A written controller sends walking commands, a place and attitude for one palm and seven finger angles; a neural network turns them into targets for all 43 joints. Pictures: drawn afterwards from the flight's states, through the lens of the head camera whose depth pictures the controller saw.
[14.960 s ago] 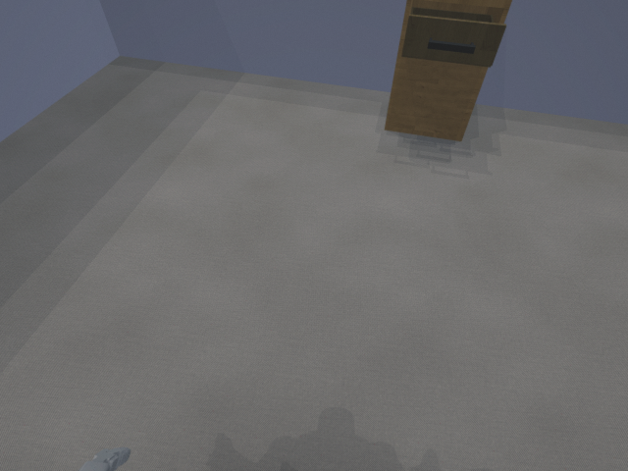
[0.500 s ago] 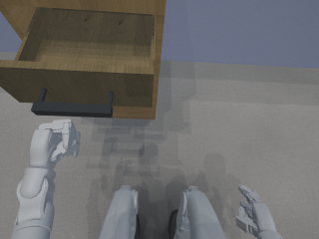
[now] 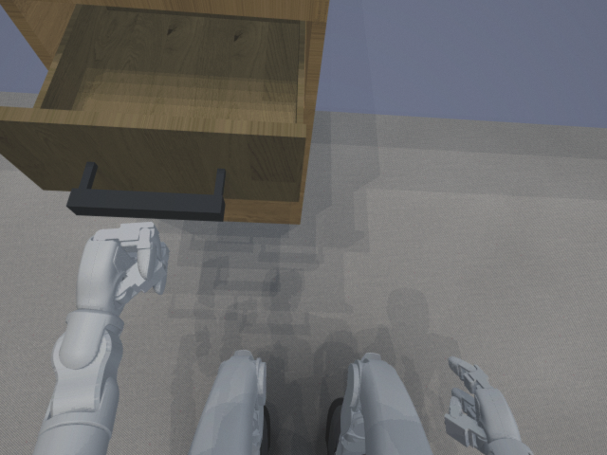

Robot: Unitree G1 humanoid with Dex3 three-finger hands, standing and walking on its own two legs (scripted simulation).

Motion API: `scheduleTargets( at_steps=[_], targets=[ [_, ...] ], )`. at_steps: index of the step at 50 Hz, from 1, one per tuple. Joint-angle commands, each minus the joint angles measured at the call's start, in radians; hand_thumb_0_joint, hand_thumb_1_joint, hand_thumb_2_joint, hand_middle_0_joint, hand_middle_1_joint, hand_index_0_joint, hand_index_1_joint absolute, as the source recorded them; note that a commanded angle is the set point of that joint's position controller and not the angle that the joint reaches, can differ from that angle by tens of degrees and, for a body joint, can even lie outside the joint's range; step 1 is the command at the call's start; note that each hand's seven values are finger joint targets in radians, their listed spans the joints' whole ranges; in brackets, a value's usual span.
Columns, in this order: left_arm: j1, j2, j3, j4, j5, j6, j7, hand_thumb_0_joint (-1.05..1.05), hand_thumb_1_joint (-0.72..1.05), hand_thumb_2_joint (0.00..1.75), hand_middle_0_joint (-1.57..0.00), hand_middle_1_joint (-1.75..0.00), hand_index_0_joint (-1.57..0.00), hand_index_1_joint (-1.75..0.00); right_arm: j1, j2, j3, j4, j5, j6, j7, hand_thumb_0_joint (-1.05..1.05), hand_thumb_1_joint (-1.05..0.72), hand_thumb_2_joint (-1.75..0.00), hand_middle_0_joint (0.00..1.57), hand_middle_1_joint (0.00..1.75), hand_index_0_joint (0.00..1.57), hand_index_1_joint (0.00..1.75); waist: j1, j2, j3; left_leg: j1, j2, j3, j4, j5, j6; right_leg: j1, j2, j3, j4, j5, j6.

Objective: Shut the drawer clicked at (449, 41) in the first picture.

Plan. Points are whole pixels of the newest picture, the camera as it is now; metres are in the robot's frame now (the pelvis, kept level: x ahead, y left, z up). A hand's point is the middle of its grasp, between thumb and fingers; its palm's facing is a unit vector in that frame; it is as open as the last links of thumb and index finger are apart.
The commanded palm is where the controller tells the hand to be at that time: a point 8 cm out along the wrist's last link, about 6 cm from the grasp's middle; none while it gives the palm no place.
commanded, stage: push the drawer shut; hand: left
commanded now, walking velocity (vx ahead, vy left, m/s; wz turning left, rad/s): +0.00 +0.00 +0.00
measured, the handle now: (152, 189) +0.44 +0.23 +0.00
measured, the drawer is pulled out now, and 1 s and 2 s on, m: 0.19 0.11 0.00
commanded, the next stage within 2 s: none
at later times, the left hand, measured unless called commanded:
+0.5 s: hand (168, 244) +0.36 +0.19 +0.00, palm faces +0.02 -1.00 -0.07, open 2.9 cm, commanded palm +0.37 +0.23 +0.01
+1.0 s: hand (180, 190) +0.44 +0.19 +0.00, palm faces +0.02 -1.00 -0.07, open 3.1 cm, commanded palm +0.44 +0.22 +0.01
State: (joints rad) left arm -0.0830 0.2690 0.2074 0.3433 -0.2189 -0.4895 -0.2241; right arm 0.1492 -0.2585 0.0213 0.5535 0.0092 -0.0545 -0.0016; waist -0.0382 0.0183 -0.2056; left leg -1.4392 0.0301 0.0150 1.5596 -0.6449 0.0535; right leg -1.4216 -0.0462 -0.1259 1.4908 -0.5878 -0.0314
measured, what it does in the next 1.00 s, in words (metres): stands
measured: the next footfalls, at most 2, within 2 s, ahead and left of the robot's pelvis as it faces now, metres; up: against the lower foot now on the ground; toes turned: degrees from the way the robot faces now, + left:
none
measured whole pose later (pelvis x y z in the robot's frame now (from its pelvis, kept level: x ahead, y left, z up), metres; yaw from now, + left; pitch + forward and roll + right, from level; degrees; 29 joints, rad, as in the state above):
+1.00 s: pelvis -0.02 -0.01 -0.01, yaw +0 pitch +31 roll -4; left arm -0.65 0.42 0.31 0.90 -0.14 -0.52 -0.23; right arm 0.22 -0.28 0.04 0.64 -0.02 -0.04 -0.03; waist -0.12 0.03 -0.18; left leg -1.53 0.04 -0.01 1.58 -0.60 0.04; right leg -1.50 -0.04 -0.15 1.51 -0.55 -0.05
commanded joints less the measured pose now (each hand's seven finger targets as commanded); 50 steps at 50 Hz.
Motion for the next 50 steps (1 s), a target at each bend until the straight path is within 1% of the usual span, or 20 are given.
scheduleTargets(
  at_steps=[1, 3, 4, 10, 13, 18, 22, 24, 27, 29, 31, 33, 35, 36, 38, 41, 45, 47, 48, 50],
  targets=[
    [-0.152, 0.117, 0.027, -0.213, -0.014, -0.079, -0.010, 0.00, 0.90, 0.90, -1.40, -1.60, -1.40, -1.60, 0.042, -0.173, -0.079, -0.109, 0.003, -0.033, -0.009, 0.00, -0.90, -0.90, 0.20, 0.30, 0.20, 0.30, -0.014, 0.086, -0.444, 0.408, -0.019, -0.122, -0.230, 0.335, -0.046, 0.210, 0.049, 0.065, -0.157, 0.190, -0.007],
    [-0.135, 0.147, 0.068, -0.183, -0.014, -0.074, -0.007, 0.00, 0.90, 0.90, -1.40, -1.60, -1.40, -1.60, 0.044, -0.175, -0.077, -0.110, 0.003, -0.026, -0.011, 0.00, -0.90, -0.90, 0.20, 0.30, 0.20, 0.30, -0.008, 0.066, -0.446, 0.388, -0.020, -0.118, -0.224, 0.341, -0.044, 0.225, 0.055, 0.064, -0.152, 0.201, -0.007],
    [-0.136, 0.150, 0.071, -0.198, -0.015, -0.073, -0.004, 0.00, 0.90, 0.90, -1.40, -1.60, -1.40, -1.60, 0.038, -0.173, -0.077, -0.114, 0.003, -0.025, -0.010, 0.00, -0.90, -0.90, 0.20, 0.30, 0.20, 0.30, 0.000, 0.082, -0.450, 0.388, -0.021, -0.115, -0.225, 0.348, -0.046, 0.233, 0.052, 0.068, -0.151, 0.205, -0.008],
    [-0.259, 0.158, 0.074, -0.161, -0.004, -0.071, 0.018, 0.00, 0.90, 0.90, -1.40, -1.60, -1.40, -1.60, 0.045, -0.167, -0.073, -0.102, 0.000, -0.019, -0.014, 0.00, -0.90, -0.90, 0.20, 0.30, 0.20, 0.30, -0.027, 0.060, -0.452, 0.334, -0.024, -0.096, -0.197, 0.329, -0.034, 0.269, 0.052, 0.085, -0.161, 0.219, -0.001],
    [-0.273, 0.167, 0.080, -0.139, -0.003, -0.076, 0.010, 0.00, 0.90, 0.90, -1.40, -1.60, -1.40, -1.60, 0.054, -0.169, -0.073, -0.096, -0.001, -0.020, -0.015, 0.00, -0.90, -0.90, 0.20, 0.30, 0.20, 0.30, -0.022, 0.075, -0.481, 0.355, -0.023, -0.093, -0.195, 0.354, -0.035, 0.279, 0.054, 0.088, -0.163, 0.241, -0.002],
    [-0.410, 0.184, 0.074, -0.089, 0.000, -0.071, -0.010, 0.00, 0.90, 0.90, -1.40, -1.60, -1.40, -1.60, 0.064, -0.175, -0.070, -0.073, 0.001, -0.022, -0.024, 0.00, -0.90, -0.90, 0.20, 0.30, 0.20, 0.30, -0.051, 0.079, -0.471, 0.334, -0.021, -0.087, -0.179, 0.330, -0.029, 0.263, 0.052, 0.097, -0.171, 0.232, 0.002],
    [-0.551, 0.204, 0.074, -0.042, 0.002, -0.079, -0.014, 0.00, 0.90, 0.90, -1.40, -1.60, -1.40, -1.60, 0.074, -0.176, -0.066, -0.050, 0.000, -0.030, -0.037, 0.00, -0.90, -0.90, 0.20, 0.30, 0.20, 0.30, -0.078, 0.067, -0.450, 0.288, -0.023, -0.086, -0.163, 0.264, -0.022, 0.247, 0.052, 0.108, -0.181, 0.175, 0.004],
    [-0.590, 0.220, 0.078, -0.018, 0.011, -0.085, -0.017, 0.00, 0.90, 0.90, -1.40, -1.60, -1.40, -1.60, 0.082, -0.180, -0.065, -0.041, -0.003, -0.031, -0.040, 0.00, -0.90, -0.90, 0.20, 0.30, 0.20, 0.30, -0.073, 0.090, -0.472, 0.305, -0.024, -0.087, -0.169, 0.254, -0.026, 0.239, 0.050, 0.108, -0.183, 0.159, 0.002],
    [-0.663, 0.220, 0.063, -0.005, 0.008, -0.086, -0.020, 0.00, 0.90, 0.90, -1.40, -1.60, -1.40, -1.60, 0.092, -0.186, -0.063, -0.033, -0.004, -0.037, -0.045, 0.00, -0.90, -0.90, 0.20, 0.30, 0.20, 0.30, -0.086, 0.105, -0.498, 0.324, -0.024, -0.094, -0.169, 0.247, -0.023, 0.222, 0.051, 0.105, -0.182, 0.151, 0.001],
    [-0.707, 0.258, 0.086, 0.030, 0.012, -0.081, -0.022, 0.00, 0.90, 0.90, -1.40, -1.60, -1.40, -1.60, 0.099, -0.187, -0.060, -0.025, -0.004, -0.033, -0.048, 0.00, -0.90, -0.90, 0.20, 0.30, 0.20, 0.30, -0.086, 0.092, -0.498, 0.299, -0.025, -0.088, -0.168, 0.223, -0.023, 0.246, 0.050, 0.116, -0.195, 0.131, 0.003],
    [-0.744, 0.268, 0.088, 0.071, 0.018, -0.077, -0.022, 0.00, 0.90, 0.90, -1.40, -1.60, -1.40, -1.60, 0.102, -0.188, -0.056, -0.024, -0.004, -0.031, -0.050, 0.00, -0.90, -0.90, 0.20, 0.30, 0.20, 0.30, -0.089, 0.085, -0.495, 0.275, -0.027, -0.088, -0.172, 0.188, -0.022, 0.253, 0.049, 0.122, -0.201, 0.098, 0.003],
    [-0.793, 0.277, 0.088, 0.093, 0.022, -0.076, -0.020, 0.00, 0.90, 0.90, -1.40, -1.60, -1.40, -1.60, 0.112, -0.191, -0.054, -0.020, -0.007, -0.032, -0.051, 0.00, -0.90, -0.90, 0.20, 0.30, 0.20, 0.30, -0.093, 0.120, -0.509, 0.295, -0.027, -0.091, -0.175, 0.189, -0.023, 0.230, 0.050, 0.118, -0.197, 0.099, 0.001],
    [-0.824, 0.275, 0.084, 0.154, 0.028, -0.070, -0.014, 0.00, 0.90, 0.90, -1.40, -1.60, -1.40, -1.60, 0.116, -0.192, -0.050, -0.014, -0.007, -0.030, -0.051, 0.00, -0.90, -0.90, 0.20, 0.30, 0.20, 0.30, -0.101, 0.114, -0.465, 0.279, -0.027, -0.094, -0.185, 0.154, -0.025, 0.208, 0.050, 0.113, -0.200, 0.074, 0.001],
    [-0.855, 0.279, 0.085, 0.163, 0.029, -0.072, -0.009, 0.00, 0.90, 0.90, -1.40, -1.60, -1.40, -1.60, 0.122, -0.194, -0.049, -0.013, -0.008, -0.029, -0.051, 0.00, -0.90, -0.90, 0.20, 0.30, 0.20, 0.30, -0.105, 0.107, -0.469, 0.273, -0.028, -0.094, -0.184, 0.148, -0.022, 0.211, 0.050, 0.112, -0.201, 0.071, 0.002],
    [-0.889, 0.285, 0.086, 0.199, 0.038, -0.075, -0.004, 0.00, 0.90, 0.90, -1.40, -1.60, -1.40, -1.60, 0.135, -0.196, -0.048, -0.009, -0.011, -0.030, -0.048, 0.00, -0.90, -0.90, 0.20, 0.30, 0.20, 0.30, -0.108, 0.128, -0.480, 0.292, -0.027, -0.099, -0.191, 0.148, -0.024, 0.192, 0.051, 0.104, -0.197, 0.073, 0.000],
    [-0.944, 0.325, 0.114, 0.258, 0.046, -0.081, 0.003, 0.00, 0.90, 0.90, -1.40, -1.60, -1.40, -1.60, 0.148, -0.200, -0.045, -0.002, -0.014, -0.025, -0.048, 0.00, -0.90, -0.90, 0.20, 0.30, 0.20, 0.30, -0.116, 0.102, -0.474, 0.252, -0.027, -0.095, -0.182, 0.145, -0.020, 0.215, 0.050, 0.115, -0.200, 0.068, 0.002],
    [-0.994, 0.317, 0.110, 0.304, 0.058, -0.096, 0.004, 0.00, 0.90, 0.90, -1.40, -1.60, -1.40, -1.60, 0.173, -0.202, -0.048, 0.006, -0.021, -0.018, -0.038, 0.00, -0.90, -0.90, 0.20, 0.30, 0.20, 0.30, -0.119, 0.145, -0.512, 0.304, -0.026, -0.104, -0.189, 0.182, -0.023, 0.191, 0.053, 0.103, -0.189, 0.100, 0.000],
    [-1.005, 0.348, 0.139, 0.333, 0.061, -0.103, 0.007, 0.00, 0.90, 0.90, -1.40, -1.60, -1.40, -1.60, 0.186, -0.208, -0.047, 0.006, -0.024, -0.014, -0.034, 0.00, -0.90, -0.90, 0.20, 0.30, 0.20, 0.30, -0.120, 0.129, -0.517, 0.301, -0.023, -0.111, -0.189, 0.191, -0.021, 0.189, 0.057, 0.096, -0.178, 0.106, 0.000],
    [-1.028, 0.352, 0.137, 0.337, 0.067, -0.107, 0.007, 0.00, 0.90, 0.90, -1.40, -1.60, -1.40, -1.60, 0.189, -0.208, -0.046, 0.008, -0.026, -0.009, -0.031, 0.00, -0.90, -0.90, 0.20, 0.30, 0.20, 0.30, -0.122, 0.147, -0.520, 0.313, -0.023, -0.111, -0.193, 0.201, -0.023, 0.187, 0.057, 0.095, -0.179, 0.113, -0.001],
    [-1.056, 0.345, 0.133, 0.372, 0.072, -0.108, 0.008, 0.00, 0.90, 0.90, -1.40, -1.60, -1.40, -1.60, 0.196, -0.207, -0.046, 0.016, -0.027, 0.000, -0.027, 0.00, -0.90, -0.90, 0.20, 0.30, 0.20, 0.30, -0.136, 0.128, -0.506, 0.297, -0.021, -0.110, -0.189, 0.184, -0.020, 0.183, 0.058, 0.097, -0.184, 0.104, 0.002]
  ],
)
